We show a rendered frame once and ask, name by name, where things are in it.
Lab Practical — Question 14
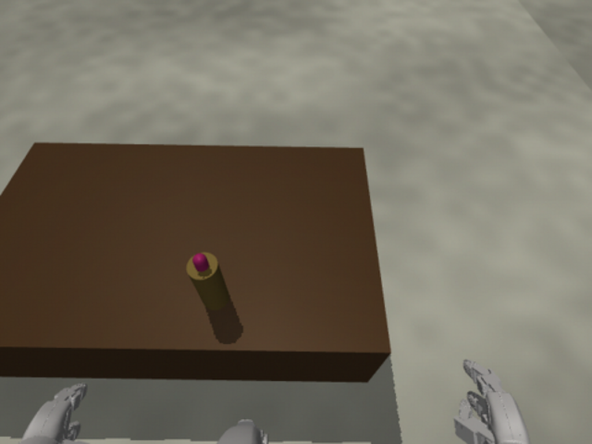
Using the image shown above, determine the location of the left robot hand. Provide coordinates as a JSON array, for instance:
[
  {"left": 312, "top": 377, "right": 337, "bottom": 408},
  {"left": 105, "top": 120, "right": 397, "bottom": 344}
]
[{"left": 21, "top": 383, "right": 90, "bottom": 444}]

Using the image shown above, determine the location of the bottle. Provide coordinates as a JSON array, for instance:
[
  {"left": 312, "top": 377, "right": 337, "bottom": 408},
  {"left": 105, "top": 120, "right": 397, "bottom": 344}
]
[{"left": 187, "top": 253, "right": 229, "bottom": 310}]

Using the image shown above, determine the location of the right robot hand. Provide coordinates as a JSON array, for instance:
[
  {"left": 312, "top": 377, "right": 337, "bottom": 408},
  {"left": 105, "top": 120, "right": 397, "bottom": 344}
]
[{"left": 454, "top": 359, "right": 530, "bottom": 444}]

